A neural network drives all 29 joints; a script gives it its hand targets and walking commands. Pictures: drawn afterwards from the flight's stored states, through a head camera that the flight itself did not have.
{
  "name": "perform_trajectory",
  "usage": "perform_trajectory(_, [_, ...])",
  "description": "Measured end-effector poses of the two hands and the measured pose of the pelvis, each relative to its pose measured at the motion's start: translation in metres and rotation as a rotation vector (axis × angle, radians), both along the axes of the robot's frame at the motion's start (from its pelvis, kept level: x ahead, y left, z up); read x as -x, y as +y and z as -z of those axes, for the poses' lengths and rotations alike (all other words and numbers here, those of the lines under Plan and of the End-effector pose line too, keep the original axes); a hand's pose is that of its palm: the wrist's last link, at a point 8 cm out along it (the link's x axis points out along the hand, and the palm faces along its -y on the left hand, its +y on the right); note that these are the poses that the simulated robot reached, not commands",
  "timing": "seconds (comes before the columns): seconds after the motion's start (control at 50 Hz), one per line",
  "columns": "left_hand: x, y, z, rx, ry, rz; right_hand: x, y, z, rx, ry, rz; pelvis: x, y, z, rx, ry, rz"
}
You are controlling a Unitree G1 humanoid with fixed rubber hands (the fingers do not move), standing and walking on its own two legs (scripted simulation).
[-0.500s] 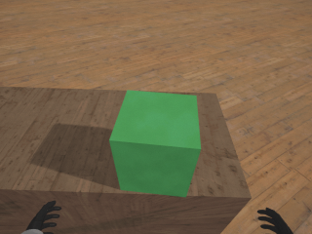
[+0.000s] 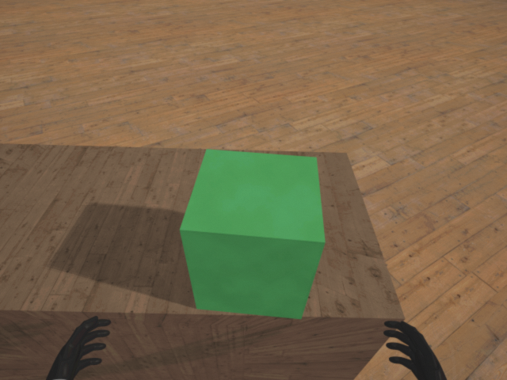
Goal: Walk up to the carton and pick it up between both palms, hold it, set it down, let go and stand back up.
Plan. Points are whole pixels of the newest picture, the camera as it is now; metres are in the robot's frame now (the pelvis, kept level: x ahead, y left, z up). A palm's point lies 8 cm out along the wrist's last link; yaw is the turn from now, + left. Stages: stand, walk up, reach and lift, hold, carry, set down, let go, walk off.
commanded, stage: reach and lift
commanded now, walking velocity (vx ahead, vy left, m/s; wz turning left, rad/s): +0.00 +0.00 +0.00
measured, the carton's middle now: (254, 235) +0.40 -0.01 +0.00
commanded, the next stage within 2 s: none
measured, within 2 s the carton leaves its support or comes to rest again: neither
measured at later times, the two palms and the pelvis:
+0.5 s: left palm (79, 352) +0.19 +0.25 +0.01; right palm (400, 353) +0.18 -0.21 +0.01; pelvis +0.01 +0.00 +0.00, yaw +0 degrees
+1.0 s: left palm (101, 288) +0.27 +0.23 +0.05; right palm (386, 305) +0.24 -0.20 +0.04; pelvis +0.01 +0.00 +0.00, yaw +0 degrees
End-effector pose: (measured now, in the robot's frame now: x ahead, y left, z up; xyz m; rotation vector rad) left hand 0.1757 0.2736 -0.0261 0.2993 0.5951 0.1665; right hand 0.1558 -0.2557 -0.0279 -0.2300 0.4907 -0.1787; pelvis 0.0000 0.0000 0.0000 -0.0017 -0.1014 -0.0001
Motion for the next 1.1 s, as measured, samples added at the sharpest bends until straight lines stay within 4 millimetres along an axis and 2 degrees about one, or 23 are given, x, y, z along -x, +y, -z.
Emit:
perform_trajectory(0.28, [-0.007, -0.009, -0.017, 0.079, -0.156, 0.039, -0.016, 0.040, -0.018, -0.083, -0.120, -0.026, -0.011, 0.001, -0.002, 0.001, 0.019, 0.001])
perform_trajectory(0.58, [-0.023, -0.030, -0.037, 0.140, -0.275, 0.111, -0.029, 0.047, -0.040, -0.122, -0.213, 0.000, -0.011, 0.002, -0.002, 0.002, 0.020, 0.001])
perform_trajectory(0.72, [-0.044, -0.035, -0.053, 0.169, -0.310, 0.115, -0.038, 0.050, -0.047, -0.138, -0.191, 0.007, -0.012, 0.002, -0.002, 0.002, 0.021, 0.001])
perform_trajectory(1.1, [-0.104, -0.049, -0.092, 0.178, -0.305, 0.147, -0.096, 0.061, -0.080, -0.168, -0.254, 0.003, -0.014, 0.002, -0.002, 0.003, 0.024, 0.001])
